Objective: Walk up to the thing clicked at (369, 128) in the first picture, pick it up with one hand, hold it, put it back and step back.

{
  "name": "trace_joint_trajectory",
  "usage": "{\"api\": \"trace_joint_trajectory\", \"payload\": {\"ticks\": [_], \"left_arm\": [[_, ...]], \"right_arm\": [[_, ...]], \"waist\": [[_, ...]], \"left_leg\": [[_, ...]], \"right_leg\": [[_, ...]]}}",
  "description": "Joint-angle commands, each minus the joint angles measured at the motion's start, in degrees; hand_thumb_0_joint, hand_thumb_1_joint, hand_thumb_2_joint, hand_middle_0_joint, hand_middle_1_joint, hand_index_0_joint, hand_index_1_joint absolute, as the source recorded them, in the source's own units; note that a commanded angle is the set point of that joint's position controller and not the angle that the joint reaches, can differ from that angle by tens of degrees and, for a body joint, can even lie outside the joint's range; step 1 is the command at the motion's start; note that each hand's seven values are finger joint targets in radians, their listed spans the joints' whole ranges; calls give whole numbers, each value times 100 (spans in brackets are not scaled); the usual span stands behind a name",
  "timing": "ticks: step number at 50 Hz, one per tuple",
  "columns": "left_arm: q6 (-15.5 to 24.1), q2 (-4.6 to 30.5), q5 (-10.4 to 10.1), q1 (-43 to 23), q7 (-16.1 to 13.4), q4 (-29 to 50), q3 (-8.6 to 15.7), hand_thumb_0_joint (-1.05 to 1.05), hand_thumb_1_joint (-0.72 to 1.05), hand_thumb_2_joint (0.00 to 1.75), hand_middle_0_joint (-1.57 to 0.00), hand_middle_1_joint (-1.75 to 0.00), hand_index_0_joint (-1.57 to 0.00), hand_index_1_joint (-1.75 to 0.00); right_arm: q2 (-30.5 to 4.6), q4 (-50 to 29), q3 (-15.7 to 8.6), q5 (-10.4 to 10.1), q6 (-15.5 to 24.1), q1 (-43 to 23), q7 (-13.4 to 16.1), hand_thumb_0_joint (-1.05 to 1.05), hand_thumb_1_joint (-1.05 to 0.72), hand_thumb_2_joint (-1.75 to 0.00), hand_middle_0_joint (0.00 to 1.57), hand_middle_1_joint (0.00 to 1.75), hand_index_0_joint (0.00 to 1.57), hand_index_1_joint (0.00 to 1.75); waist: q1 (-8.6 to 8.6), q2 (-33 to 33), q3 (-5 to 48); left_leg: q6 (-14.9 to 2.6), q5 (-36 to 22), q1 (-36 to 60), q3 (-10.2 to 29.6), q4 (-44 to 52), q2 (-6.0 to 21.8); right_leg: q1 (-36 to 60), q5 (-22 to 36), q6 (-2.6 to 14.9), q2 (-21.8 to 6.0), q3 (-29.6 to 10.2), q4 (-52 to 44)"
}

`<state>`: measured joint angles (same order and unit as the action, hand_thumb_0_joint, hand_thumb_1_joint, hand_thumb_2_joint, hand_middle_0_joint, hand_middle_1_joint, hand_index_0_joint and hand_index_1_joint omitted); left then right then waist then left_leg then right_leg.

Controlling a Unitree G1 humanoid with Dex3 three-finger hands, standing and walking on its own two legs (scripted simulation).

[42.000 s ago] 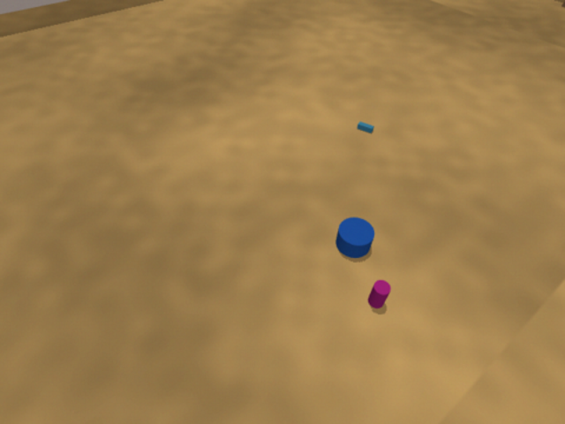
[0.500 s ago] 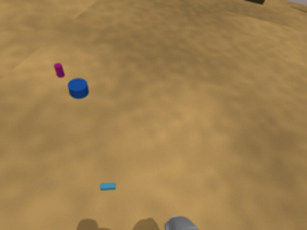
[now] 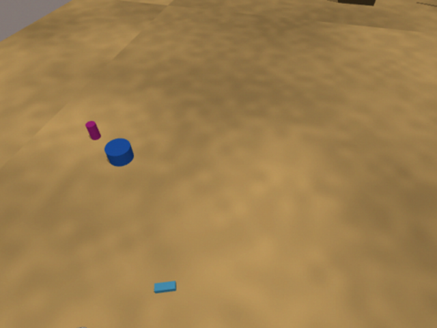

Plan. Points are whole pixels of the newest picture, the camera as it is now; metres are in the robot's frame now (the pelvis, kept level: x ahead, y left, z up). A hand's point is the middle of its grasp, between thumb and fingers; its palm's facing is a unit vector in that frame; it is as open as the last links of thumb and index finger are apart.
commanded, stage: walk up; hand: left
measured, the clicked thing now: (165, 287) +0.43 +0.23 -0.76
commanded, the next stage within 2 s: stand in 1.00 s
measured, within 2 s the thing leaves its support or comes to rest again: neither
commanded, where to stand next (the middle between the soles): +0.07 -0.01 m, yaw +3 degrees
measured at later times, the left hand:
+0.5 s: hand out of the picture +0.09 +0.25 -0.15, palm faces -0.01 -0.95 -0.32, open 7.4 cm
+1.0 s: hand out of the picture +0.10 +0.24 -0.15, palm faces +0.00 -0.95 -0.31, open 7.4 cm
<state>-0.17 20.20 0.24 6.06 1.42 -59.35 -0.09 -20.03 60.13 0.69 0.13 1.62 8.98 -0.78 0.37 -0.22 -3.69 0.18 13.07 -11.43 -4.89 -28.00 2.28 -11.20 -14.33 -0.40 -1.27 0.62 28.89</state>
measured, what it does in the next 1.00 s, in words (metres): stands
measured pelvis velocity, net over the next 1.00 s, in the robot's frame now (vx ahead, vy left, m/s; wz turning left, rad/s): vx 0.03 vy -0.01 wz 0.01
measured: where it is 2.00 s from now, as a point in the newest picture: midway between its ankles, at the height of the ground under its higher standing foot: outside the picture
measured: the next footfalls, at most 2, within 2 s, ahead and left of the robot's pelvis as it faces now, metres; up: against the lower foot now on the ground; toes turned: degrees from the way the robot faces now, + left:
none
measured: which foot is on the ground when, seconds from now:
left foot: down 0.00-1.00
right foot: down 0.00-1.00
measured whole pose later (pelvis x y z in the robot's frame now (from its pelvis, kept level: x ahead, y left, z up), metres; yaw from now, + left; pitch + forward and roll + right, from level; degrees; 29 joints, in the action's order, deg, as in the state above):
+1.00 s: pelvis +0.03 -0.01 +0.01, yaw +0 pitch -2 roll +0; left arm -0.6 19.5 0.6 5.0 1.1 -65.9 0.9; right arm -19.8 65.9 -0.2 0.6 1.3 5.0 0.0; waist 0.2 -0.5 -2.4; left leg 1.0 10.1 -5.9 -4.4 -18.6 2.6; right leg -4.8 -10.8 -0.1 -0.4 1.4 18.0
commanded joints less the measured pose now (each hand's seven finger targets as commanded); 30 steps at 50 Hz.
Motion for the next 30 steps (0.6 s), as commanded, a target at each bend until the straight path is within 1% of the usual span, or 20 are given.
{"api": "trace_joint_trajectory", "payload": {"ticks": [1,3,5,6,7,9,12,13,15,17,19,23,24,25,27,30], "left_arm": [[145,1235,-12,-350,-112,181,309,0,90,90,-20,-30,-20,-30],[136,1229,-12,-368,-106,103,307,0,90,90,-20,-30,-20,-30],[124,1216,-4,-475,-100,50,302,0,90,90,-20,-30,-20,-30],[121,1187,-7,-409,-98,8,298,0,90,90,-20,-30,-20,-30],[118,1171,-6,-442,-91,-16,287,0,90,90,-20,-30,-20,-30],[117,1193,3,-483,-88,-68,297,0,90,90,-20,-30,-20,-30],[112,1167,11,-588,-85,-114,292,0,90,90,-20,-30,-20,-30],[110,1161,7,-548,-81,-149,288,0,90,90,-20,-30,-20,-30],[106,1164,17,-542,-85,-187,293,0,90,90,-20,-30,-20,-30],[111,1153,24,-591,-79,-218,296,0,90,90,-20,-30,-20,-30],[113,1154,26,-531,-84,-268,294,0,90,90,-20,-30,-20,-30],[110,1156,22,-559,-97,-309,310,0,90,90,-20,-30,-20,-30],[112,1112,20,-503,-95,-315,291,0,90,90,-20,-30,-20,-30],[112,1130,19,-544,-99,-328,302,0,90,90,-20,-30,-20,-30],[114,1116,21,-506,-100,-335,301,0,90,90,-20,-30,-20,-30],[114,1119,16,-444,-108,-360,301,0,90,90,-20,-30,-20,-30]], "right_arm": [[-1335,-134,-291,35,200,-315,107,0,-90,-90,20,30,20,30],[-1334,-63,-287,48,203,-392,115,0,-90,-90,20,30,20,30],[-1331,18,-284,52,207,-397,128,0,-90,-90,20,30,20,30],[-1341,31,-282,52,207,-457,129,0,-90,-90,20,30,20,30],[-1315,39,-274,55,207,-481,127,0,-90,-90,20,30,20,30],[-1299,78,-279,57,205,-487,137,0,-90,-90,20,30,20,30],[-1320,143,-280,61,202,-484,143,0,-90,-90,20,30,20,30],[-1321,143,-277,56,198,-543,141,0,-90,-90,20,30,20,30],[-1333,156,-283,59,188,-552,146,0,-90,-90,20,30,20,30],[-1335,190,-287,63,190,-523,152,0,-90,-90,20,30,20,30],[-1354,199,-302,54,183,-557,157,0,-90,-90,20,30,20,30],[-1330,240,-318,51,152,-539,169,0,-90,-90,20,30,20,30],[-1347,239,-315,49,150,-583,165,0,-90,-90,20,30,20,30],[-1312,257,-305,45,146,-566,165,0,-90,-90,20,30,20,30],[-1309,269,-307,51,150,-575,167,0,-90,-90,20,30,20,30],[-1289,260,-300,44,144,-630,164,0,-90,-90,20,30,20,30]], "waist": [[-57,-69,360],[-72,40,387],[-49,100,424],[-85,158,465],[-82,161,411],[-65,104,509],[-24,157,509],[-45,192,487],[-32,116,487],[3,78,572],[-2,54,637],[38,-47,530],[16,0,588],[27,-27,530],[20,-36,609],[-13,0,560]], "left_leg": [[-164,-465,186,707,812,531],[-163,-547,201,702,880,554],[-151,-461,124,712,1015,579],[-159,-526,213,729,1043,601],[-154,-429,141,729,1084,586],[-153,-573,291,685,1063,598],[-133,-524,248,698,1154,604],[-137,-495,296,704,1174,609],[-151,-527,348,693,1161,617],[-145,-650,421,668,1143,615],[-154,-815,576,659,1111,639],[-129,-831,582,642,1134,612],[-148,-841,658,651,1125,632],[-128,-842,564,659,1158,612],[-128,-944,675,648,1143,630],[-124,-1027,732,647,1169,639]], "right_leg": [[28,392,322,-620,-709,-1004],[133,488,304,-578,-636,-1032],[303,578,292,-581,-610,-1043],[320,612,273,-569,-578,-1057],[313,605,251,-561,-578,-1110],[348,713,258,-578,-586,-1123],[422,763,238,-579,-571,-1189],[385,753,224,-574,-549,-1202],[350,706,211,-563,-550,-1263],[398,819,222,-584,-557,-1277],[393,967,209,-591,-517,-1289],[337,904,200,-575,-507,-1353],[360,973,187,-594,-506,-1377],[375,962,181,-586,-510,-1375],[398,1081,189,-608,-522,-1373],[370,1131,158,-599,-497,-1376]]}}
